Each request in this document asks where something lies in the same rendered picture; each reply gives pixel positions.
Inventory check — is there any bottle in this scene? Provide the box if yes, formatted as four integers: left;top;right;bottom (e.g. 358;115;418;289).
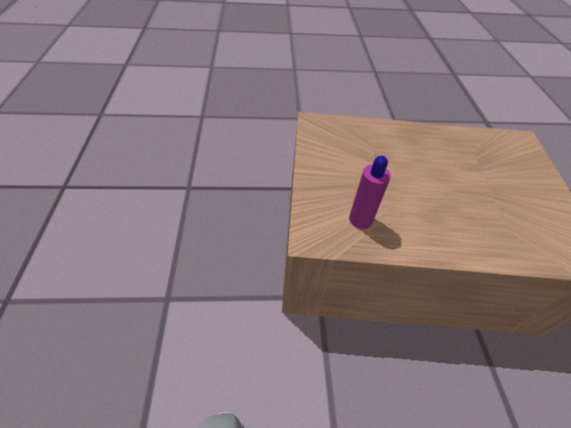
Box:
349;156;391;229

